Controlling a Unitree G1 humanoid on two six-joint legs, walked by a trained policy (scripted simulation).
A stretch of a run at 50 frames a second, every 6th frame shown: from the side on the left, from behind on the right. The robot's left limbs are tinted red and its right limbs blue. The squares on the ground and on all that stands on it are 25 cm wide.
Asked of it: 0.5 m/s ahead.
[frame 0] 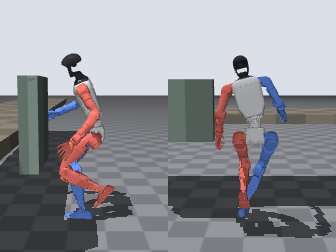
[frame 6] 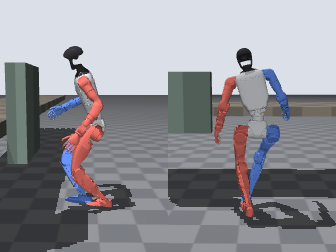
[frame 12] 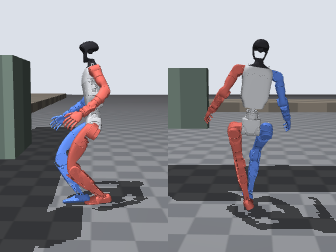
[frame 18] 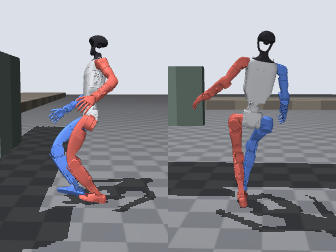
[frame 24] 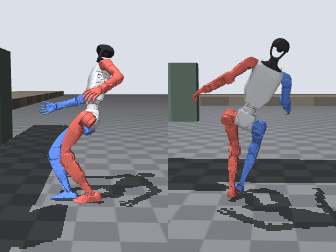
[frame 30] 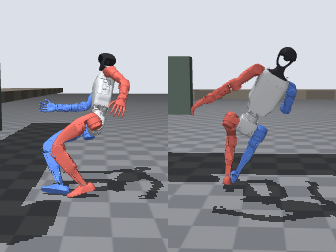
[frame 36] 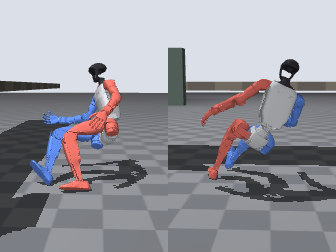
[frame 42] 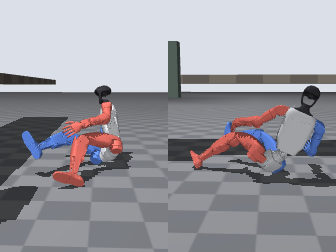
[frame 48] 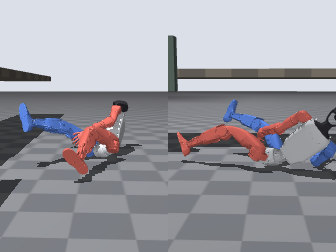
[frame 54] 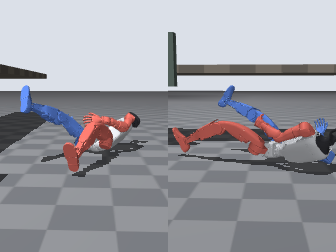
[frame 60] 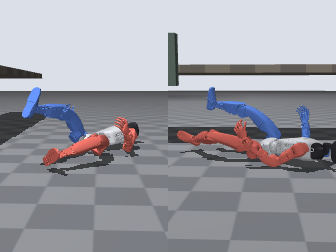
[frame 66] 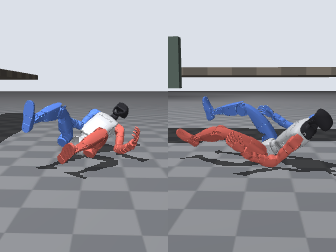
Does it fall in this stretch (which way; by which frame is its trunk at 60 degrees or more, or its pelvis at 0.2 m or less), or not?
yes: goes over backward and to its right; its pelvis at 0.2 m or less by frame 42
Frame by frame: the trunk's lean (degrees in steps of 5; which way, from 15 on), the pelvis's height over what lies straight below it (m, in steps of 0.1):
0: 25 forward and to its left, 0.7
6: 25 forward and to its left, 0.7
12: 10, 0.7
18: 15 backward and to its right, 0.7
24: 30 backward and to its right, 0.7
30: 30 to its right, 0.5
36: 25 forward and to its right, 0.4
42: 25 to its right, 0.2
48: 50 to its right, 0.1
54: 70 backward and to its right, 0.1
60: 85 backward and to its right, 0.1
66: 65 backward and to its right, 0.1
